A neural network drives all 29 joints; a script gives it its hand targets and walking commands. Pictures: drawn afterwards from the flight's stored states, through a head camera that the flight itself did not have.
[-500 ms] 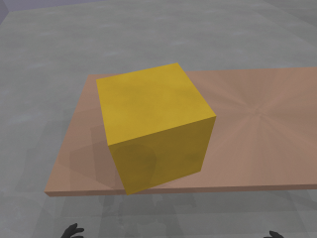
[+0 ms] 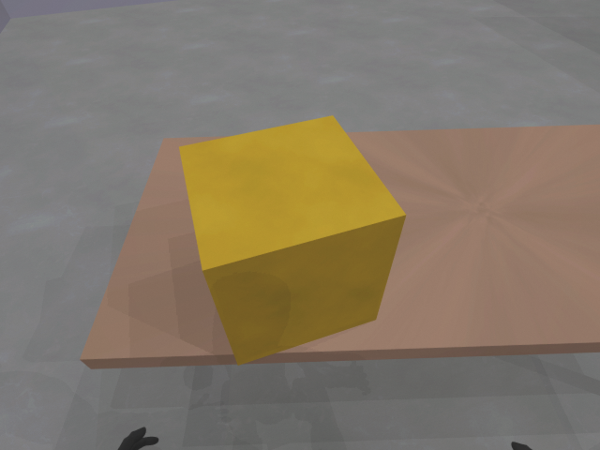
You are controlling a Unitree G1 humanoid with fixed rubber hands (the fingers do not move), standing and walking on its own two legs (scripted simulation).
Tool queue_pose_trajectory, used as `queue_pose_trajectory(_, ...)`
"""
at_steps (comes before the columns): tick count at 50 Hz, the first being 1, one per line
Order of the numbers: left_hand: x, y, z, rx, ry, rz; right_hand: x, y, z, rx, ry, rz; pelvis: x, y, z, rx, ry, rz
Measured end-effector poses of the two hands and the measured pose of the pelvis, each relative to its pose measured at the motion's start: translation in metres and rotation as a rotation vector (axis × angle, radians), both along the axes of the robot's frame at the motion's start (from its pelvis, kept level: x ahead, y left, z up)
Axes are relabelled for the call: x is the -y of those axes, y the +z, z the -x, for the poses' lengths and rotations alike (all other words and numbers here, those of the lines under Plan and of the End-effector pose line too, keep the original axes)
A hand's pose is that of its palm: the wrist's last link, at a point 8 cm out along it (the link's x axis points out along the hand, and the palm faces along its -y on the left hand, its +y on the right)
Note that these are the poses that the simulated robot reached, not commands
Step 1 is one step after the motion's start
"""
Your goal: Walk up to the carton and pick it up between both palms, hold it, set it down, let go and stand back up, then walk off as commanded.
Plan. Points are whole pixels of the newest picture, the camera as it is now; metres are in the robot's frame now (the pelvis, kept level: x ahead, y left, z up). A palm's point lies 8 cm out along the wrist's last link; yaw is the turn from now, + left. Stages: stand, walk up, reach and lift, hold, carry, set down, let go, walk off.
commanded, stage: stand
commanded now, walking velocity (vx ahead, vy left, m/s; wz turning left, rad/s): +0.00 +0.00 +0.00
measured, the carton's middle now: (285, 240) +0.41 +0.05 +0.02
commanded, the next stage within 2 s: walk off in 0.62 s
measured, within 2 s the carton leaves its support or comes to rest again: neither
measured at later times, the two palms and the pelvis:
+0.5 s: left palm out of the picture +0.08 +0.27 -0.10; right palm out of the picture +0.06 -0.29 -0.11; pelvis -0.01 +0.00 +0.00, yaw +0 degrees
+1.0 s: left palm out of the picture +0.05 +0.29 -0.12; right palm out of the picture +0.04 -0.30 -0.12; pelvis -0.04 +0.01 -0.01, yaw +0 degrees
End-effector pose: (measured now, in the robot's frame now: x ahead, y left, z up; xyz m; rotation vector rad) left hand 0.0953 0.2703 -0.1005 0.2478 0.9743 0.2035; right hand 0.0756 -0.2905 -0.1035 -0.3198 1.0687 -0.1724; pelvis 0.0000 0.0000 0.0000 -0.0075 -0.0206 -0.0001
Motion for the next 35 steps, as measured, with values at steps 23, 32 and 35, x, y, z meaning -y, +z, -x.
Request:
queue_pose_trajectory(23,0.000,-0.004,0.013,-0.041,0.009,-0.001,0.003,-0.007,0.014,-0.050,-0.017,-0.002,0.001,0.000,0.005,0.006,0.000,-0.001)
queue_pose_trajectory(32,0.002,-0.004,0.011,-0.032,0.005,0.004,0.004,-0.005,0.009,-0.034,-0.018,0.002,0.001,0.000,0.007,0.010,0.000,-0.002)
queue_pose_trajectory(35,0.002,-0.005,0.011,-0.029,0.003,0.007,0.005,-0.003,0.008,-0.030,-0.018,0.006,0.001,0.000,0.007,0.010,0.000,-0.002)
